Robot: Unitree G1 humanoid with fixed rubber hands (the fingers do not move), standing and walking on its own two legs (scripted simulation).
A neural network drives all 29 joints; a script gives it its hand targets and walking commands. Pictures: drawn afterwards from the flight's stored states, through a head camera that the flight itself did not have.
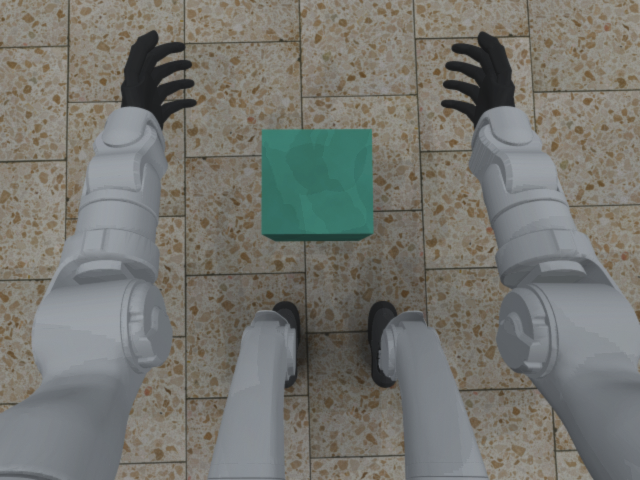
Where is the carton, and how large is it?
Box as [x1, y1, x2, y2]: [261, 129, 373, 240]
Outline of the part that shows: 262,130 262,234 274,240 359,240 373,233 371,129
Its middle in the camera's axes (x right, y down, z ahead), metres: +0.00 -0.10 +0.86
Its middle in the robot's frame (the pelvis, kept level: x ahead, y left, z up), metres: +0.49 +0.03 -0.51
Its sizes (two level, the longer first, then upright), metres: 0.210 0.200 0.250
